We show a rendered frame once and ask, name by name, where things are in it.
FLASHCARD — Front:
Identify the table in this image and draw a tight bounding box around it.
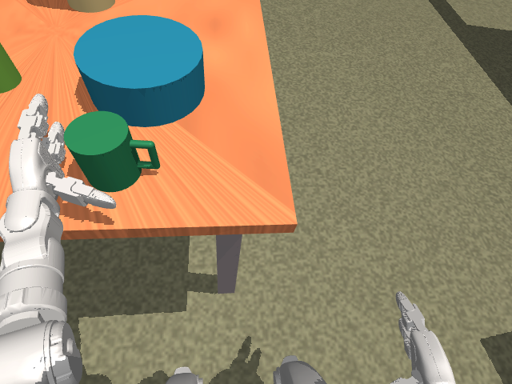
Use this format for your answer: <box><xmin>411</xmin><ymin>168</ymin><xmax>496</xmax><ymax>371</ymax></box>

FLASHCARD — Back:
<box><xmin>0</xmin><ymin>0</ymin><xmax>297</xmax><ymax>294</ymax></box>

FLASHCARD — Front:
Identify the right robot hand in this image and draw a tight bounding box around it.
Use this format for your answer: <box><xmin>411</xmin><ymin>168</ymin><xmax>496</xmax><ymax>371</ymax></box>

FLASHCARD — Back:
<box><xmin>390</xmin><ymin>291</ymin><xmax>456</xmax><ymax>384</ymax></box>

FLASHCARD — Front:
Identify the left robot hand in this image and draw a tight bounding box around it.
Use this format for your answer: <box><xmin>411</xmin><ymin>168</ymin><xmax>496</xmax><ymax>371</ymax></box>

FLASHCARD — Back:
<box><xmin>9</xmin><ymin>94</ymin><xmax>116</xmax><ymax>209</ymax></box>

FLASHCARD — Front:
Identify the left robot arm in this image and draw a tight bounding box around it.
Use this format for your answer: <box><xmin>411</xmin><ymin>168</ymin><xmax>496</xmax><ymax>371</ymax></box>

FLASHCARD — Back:
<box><xmin>0</xmin><ymin>190</ymin><xmax>82</xmax><ymax>384</ymax></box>

